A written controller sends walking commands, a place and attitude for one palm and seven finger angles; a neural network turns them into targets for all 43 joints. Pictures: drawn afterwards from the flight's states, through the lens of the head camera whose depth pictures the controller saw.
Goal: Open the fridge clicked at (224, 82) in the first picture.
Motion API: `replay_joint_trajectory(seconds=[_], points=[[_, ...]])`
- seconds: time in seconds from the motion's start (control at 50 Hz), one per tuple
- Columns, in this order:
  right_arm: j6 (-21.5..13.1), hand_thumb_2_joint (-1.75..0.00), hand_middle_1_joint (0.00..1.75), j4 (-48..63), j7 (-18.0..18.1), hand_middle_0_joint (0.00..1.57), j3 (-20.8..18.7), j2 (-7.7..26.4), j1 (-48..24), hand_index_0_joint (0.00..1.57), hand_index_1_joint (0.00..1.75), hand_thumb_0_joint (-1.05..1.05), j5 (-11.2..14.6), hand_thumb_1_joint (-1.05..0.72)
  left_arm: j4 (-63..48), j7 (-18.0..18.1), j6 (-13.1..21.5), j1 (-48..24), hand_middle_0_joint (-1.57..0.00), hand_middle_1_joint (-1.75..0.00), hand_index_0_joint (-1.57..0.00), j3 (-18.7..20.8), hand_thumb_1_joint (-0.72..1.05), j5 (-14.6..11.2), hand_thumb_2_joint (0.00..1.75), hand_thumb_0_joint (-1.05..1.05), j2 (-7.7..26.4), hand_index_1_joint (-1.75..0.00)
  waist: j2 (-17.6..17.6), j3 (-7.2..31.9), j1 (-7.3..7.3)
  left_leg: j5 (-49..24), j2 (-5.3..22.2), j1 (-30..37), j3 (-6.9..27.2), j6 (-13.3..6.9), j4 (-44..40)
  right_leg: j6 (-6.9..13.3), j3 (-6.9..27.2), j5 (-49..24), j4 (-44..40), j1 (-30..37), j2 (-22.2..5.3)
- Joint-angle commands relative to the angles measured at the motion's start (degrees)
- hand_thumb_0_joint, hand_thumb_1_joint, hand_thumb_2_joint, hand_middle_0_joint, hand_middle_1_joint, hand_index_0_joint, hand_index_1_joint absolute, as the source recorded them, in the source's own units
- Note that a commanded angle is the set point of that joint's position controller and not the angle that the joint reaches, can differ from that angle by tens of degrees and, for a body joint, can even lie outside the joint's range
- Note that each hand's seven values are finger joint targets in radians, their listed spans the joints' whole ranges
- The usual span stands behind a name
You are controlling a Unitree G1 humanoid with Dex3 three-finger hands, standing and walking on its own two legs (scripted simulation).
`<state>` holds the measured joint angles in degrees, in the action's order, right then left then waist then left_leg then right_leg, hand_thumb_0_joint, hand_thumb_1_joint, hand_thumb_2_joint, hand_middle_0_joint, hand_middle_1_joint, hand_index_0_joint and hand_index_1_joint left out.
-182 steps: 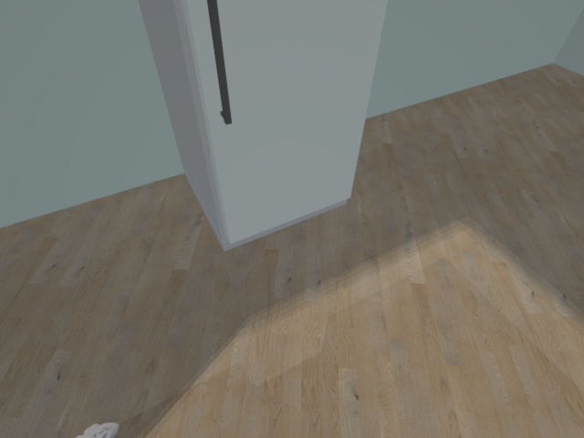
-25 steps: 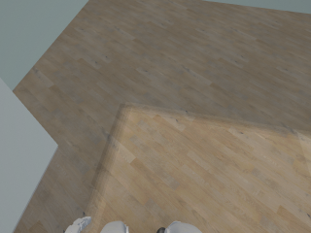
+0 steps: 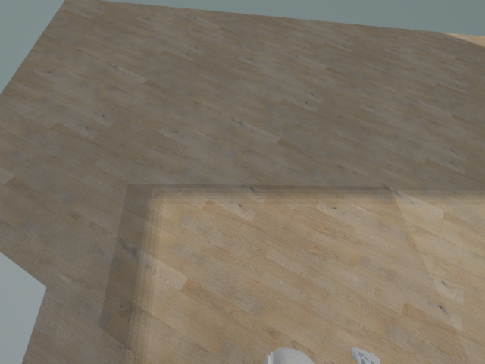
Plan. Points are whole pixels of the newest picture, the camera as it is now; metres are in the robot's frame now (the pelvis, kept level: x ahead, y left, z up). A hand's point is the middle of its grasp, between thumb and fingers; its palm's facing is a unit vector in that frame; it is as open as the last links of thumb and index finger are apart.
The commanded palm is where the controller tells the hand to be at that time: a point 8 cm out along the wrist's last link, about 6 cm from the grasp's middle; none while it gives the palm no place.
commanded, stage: walk to a spot facing it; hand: left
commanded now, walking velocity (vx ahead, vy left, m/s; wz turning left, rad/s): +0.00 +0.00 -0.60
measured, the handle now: out of the picture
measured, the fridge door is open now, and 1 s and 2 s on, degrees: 0 0 0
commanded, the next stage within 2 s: turn to face it in 1.62 s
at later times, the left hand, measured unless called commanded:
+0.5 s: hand (184, 325) +0.20 +0.12 -0.15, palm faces -0.30 -0.91 -0.28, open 7.4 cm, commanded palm none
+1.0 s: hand (166, 314) +0.22 +0.16 -0.18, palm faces -0.53 -0.83 -0.18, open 7.4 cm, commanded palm none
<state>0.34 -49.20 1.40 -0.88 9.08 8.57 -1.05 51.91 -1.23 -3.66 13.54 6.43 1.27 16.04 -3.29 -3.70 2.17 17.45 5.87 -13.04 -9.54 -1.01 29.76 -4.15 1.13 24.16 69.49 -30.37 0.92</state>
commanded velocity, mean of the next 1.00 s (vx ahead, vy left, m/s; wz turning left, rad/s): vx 0.00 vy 0.00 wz -0.60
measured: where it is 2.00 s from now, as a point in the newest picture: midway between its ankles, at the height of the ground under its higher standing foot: outside the picture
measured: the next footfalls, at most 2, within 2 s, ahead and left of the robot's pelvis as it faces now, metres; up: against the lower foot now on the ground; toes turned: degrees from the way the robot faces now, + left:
right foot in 0.32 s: +0.03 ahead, -0.14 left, +0.00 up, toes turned -20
left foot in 0.78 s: +0.13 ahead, +0.08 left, +0.00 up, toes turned -24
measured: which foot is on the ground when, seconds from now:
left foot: down 0.00-0.32, up 0.34-0.76, down 0.78-1.00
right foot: up 0.00-0.30, down 0.32-0.78, up 0.80-1.00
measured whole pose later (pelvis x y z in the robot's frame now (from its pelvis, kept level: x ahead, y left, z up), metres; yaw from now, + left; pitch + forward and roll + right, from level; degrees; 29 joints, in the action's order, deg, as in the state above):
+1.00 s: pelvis +0.05 +0.02 +0.00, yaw -37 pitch +1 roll -3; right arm 0.6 -49.9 1.6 -1.6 9.7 11.0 -1.0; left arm 52.4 -1.9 -4.6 13.1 6.4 1.2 15.3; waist -2.9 -3.8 1.2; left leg 15.3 6.0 -13.1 -11.7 -1.7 27.5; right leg -4.7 1.2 21.9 68.2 -29.0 -0.5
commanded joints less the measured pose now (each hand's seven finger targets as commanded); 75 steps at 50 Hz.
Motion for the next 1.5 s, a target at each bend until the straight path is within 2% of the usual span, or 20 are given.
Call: replay_joint_trajectory(seconds=[0.0,0.18,0.26,0.28,0.3,0.34,0.44,0.64,0.72,0.76,0.78,0.82,0.9,1.16,1.22,1.24,1.26,1.3,1.4,1.48], points=[[-1.3,-0.90,0.30,1.8,0.8,0.20,-3.6,10.8,5.2,0.20,0.30,0.00,-0.1,-0.90,-4.3,-0.3,0.7,-0.8,-0.20,-0.30,-0.20,0.0,0.90,0.0,0.90,0.00,1.3,-0.30,13.3,6.1,-2.63,-36.0,12.6,13.0,4.8,-4.2,-8.2,-0.9,-1.7,-2.4,0.1,-5.9,-3.0],[-0.8,-0.90,0.30,-1.4,0.1,0.20,-5.1,12.5,8.9,0.20,0.30,0.00,-0.6,-0.90,-5.8,-0.6,0.8,-7.8,-0.20,-0.30,-0.20,-0.9,0.90,0.0,0.90,0.00,-0.7,-0.30,16.2,3.5,-5.22,-32.6,16.3,11.3,-0.6,-5.2,-6.7,0.7,-7.1,-0.3,-21.1,2.2,-4.0],[-0.6,-0.90,0.30,-1.7,-0.5,0.20,-5.7,13.4,8.5,0.20,0.30,0.00,-0.3,-0.90,-4.8,-0.1,2.2,-3.0,-0.20,-0.30,-0.20,-0.7,0.90,0.1,0.90,0.00,0.8,-0.30,13.5,7.9,-2.26,-34.9,15.6,10.0,-5.1,-1.0,4.6,3.3,-8.9,-9.1,-37.9,14.5,-1.7],[-0.5,-0.90,0.30,-1.3,-0.8,0.20,-5.5,12.7,9.1,0.20,0.30,0.00,0.2,-0.90,-3.4,0.3,3.1,2.0,-0.20,-0.30,-0.20,0.0,0.90,0.3,0.90,0.00,3.8,-0.30,6.9,11.0,0.59,-29.5,14.4,2.2,-6.4,2.0,15.0,5.2,-4.3,-19.1,-44.8,26.4,-4.9],[-0.3,-0.90,0.30,1.4,-1.2,0.20,-4.1,8.1,7.9,0.20,0.30,0.00,0.5,-0.90,-2.3,1.2,3.9,6.5,-0.20,-0.30,-0.20,1.3,0.90,0.7,0.90,0.00,11.1,-0.30,-12.5,12.4,2.72,9.9,5.3,-17.0,-6.8,5.7,28.9,11.6,18.3,-41.5,-47.0,38.0,-20.3],[0.8,-0.90,0.30,3.2,0.1,0.20,-3.7,8.3,4.1,0.20,0.30,0.00,0.6,-0.90,-1.6,2.5,3.1,7.0,-0.20,-0.30,-0.20,1.7,0.90,-0.8,0.90,0.00,12.0,-0.30,-6.8,11.8,2.39,19.0,3.5,-22.3,6.9,5.6,41.0,18.6,17.9,-55.6,-44.8,33.9,-25.0],[1.6,-0.90,0.30,0.0,0.0,0.20,-3.8,8.4,4.7,0.20,0.30,0.00,0.0,-0.90,-4.7,2.6,3.1,-4.5,-0.20,-0.30,-0.20,0.0,0.90,-0.5,0.90,0.00,6.1,-0.30,-3.1,6.1,-2.41,6.1,2.6,-17.0,7.7,6.8,35.0,13.9,9.7,-41.9,-47.1,21.5,-14.3],[0.8,-0.90,0.30,2.8,-0.1,0.20,-3.6,7.9,0.5,0.20,0.30,0.00,0.6,-0.90,-4.8,2.0,2.6,-3.3,-0.20,-0.30,-0.20,0.6,0.90,0.2,0.90,0.00,8.4,-0.30,-7.0,6.5,-1.24,6.7,-2.4,-10.6,6.9,6.3,16.2,14.3,17.8,-34.4,-46.4,19.0,-12.1],[-0.2,-0.90,0.30,1.2,0.6,0.20,-3.7,9.0,7.2,0.20,0.30,0.00,0.9,-0.90,-5.8,2.0,1.8,-6.4,-0.20,-0.30,-0.20,0.6,0.90,-0.5,0.90,0.00,7.2,-0.30,-5.6,9.3,-4.73,-4.5,-3.1,4.2,6.5,5.0,-4.3,9.4,18.0,-31.8,-39.3,13.3,-7.8],[-0.7,-0.90,0.30,1.9,0.6,0.20,-5.1,17.6,8.0,0.20,0.30,0.00,-0.1,-0.90,-7.5,1.2,1.5,-3.5,-0.20,-0.30,-0.20,-0.5,0.90,-1.1,0.90,0.00,1.3,-0.30,22.3,8.7,-4.10,-16.1,20.0,13.3,27.9,-2.5,-14.3,2.5,4.5,7.5,-18.5,-4.1,4.0],[-0.3,-0.90,0.30,2.8,0.4,0.20,-4.8,17.5,6.8,0.20,0.30,0.00,-0.4,-0.90,-7.1,1.2,1.4,-3.6,-0.20,-0.30,-0.20,0.1,0.90,-0.2,0.90,0.00,3.3,-0.30,18.2,6.6,-4.38,-14.5,23.2,6.0,28.6,-6.3,-14.1,1.9,4.1,10.1,-7.5,-2.4,1.1],[-0.7,-0.90,0.30,4.3,0.8,0.20,-3.4,11.9,-0.4,0.20,0.30,0.00,-0.4,-0.90,-4.3,0.5,0.6,-1.5,-0.20,-0.30,-0.20,1.3,0.90,0.5,0.90,0.00,4.8,-0.30,16.0,2.4,-1.12,-10.3,15.8,-0.7,18.5,-3.7,-15.5,0.8,4.1,1.9,0.2,-1.7,-0.8],[-1.3,-0.90,0.30,3.3,1.0,0.20,-3.4,11.2,2.3,0.20,0.30,0.00,-0.3,-0.90,-3.7,-0.5,0.5,-0.5,-0.20,-0.30,-0.20,0.6,0.90,0.1,0.90,0.00,2.3,-0.30,12.8,5.5,-1.79,-20.8,11.7,7.1,8.3,-3.7,-11.7,-0.4,0.6,-2.8,2.0,-3.6,-1.9],[-0.6,-0.90,0.30,-1.7,-0.3,0.20,-5.6,13.8,9.3,0.20,0.30,0.00,-0.7,-0.90,-5.4,-0.7,1.1,-6.4,-0.20,-0.30,-0.20,-1.0,0.90,-0.1,0.90,0.00,-0.9,-0.30,16.4,6.9,-5.54,-19.1,17.9,10.3,1.1,-5.0,-7.4,1.3,-7.6,2.7,-26.5,6.7,-3.4],[-0.4,-0.90,0.30,-1.8,-0.9,0.20,-5.4,13.3,7.0,0.20,0.30,0.00,-0.5,-0.90,-3.0,-0.6,2.3,0.8,-0.20,-0.30,-0.20,-0.4,0.90,0.1,0.90,0.00,0.9,-0.30,9.8,9.5,-0.69,-1.3,15.9,1.1,-3.3,0.0,3.0,3.7,-9.3,-6.8,-42.5,22.6,-1.8],[-0.2,-0.90,0.30,-0.5,-1.5,0.20,-4.7,9.8,7.4,0.20,0.30,0.00,0.2,-0.90,-1.3,0.0,3.2,6.1,-0.20,-0.30,-0.20,0.7,0.90,0.7,0.90,0.00,7.2,-0.30,-5.9,11.3,2.25,9.3,10.4,-12.6,-7.7,3.4,17.5,7.6,4.2,0.1,-50.4,34.9,-11.6],[0.0,-0.90,0.30,3.7,-2.0,0.20,-3.1,6.6,1.1,0.20,0.30,0.00,-0.1,-0.90,-0.1,0.9,3.5,10.1,-0.20,-0.30,-0.20,1.8,0.90,0.1,0.90,0.00,13.8,-0.30,-19.0,7.4,5.38,22.1,2.2,-30.2,-2.9,5.8,32.7,13.9,28.2,-2.2,-56.6,36.8,-23.7],[0.1,-0.90,0.30,4.2,-2.1,0.20,-3.6,9.2,-2.0,0.20,0.30,0.00,-0.3,-0.90,-0.5,2.0,3.8,8.6,-0.20,-0.30,-0.20,1.5,0.90,-0.6,0.90,0.00,10.9,-0.30,-10.4,3.1,3.83,12.5,4.3,-33.4,7.0,4.4,37.6,15.7,24.5,3.5,-58.7,31.9,-22.3],[-0.7,-0.90,0.30,-0.3,-2.4,0.20,-4.0,8.2,2.7,0.20,0.30,0.00,-0.9,-0.90,-0.7,1.5,6.4,2.8,-0.20,-0.30,-0.20,-0.8,0.90,-0.3,0.90,0.00,4.8,-0.30,-3.5,-0.8,-1.90,-0.3,3.5,-25.1,5.7,6.5,31.7,13.0,9.5,-20.7,-55.5,24.0,-14.1],[-1.1,-0.90,0.30,0.1,-2.6,0.20,-3.6,7.3,0.9,0.20,0.30,0.00,-0.6,-0.90,1.7,1.4,7.3,7.5,-0.20,-0.30,-0.20,-1.2,0.90,-0.3,0.90,0.00,4.5,-0.30,-4.2,-0.5,-1.18,-3.9,2.0,-26.1,4.9,6.7,27.6,13.3,8.9,-29.5,-54.8,27.3,-12.6]])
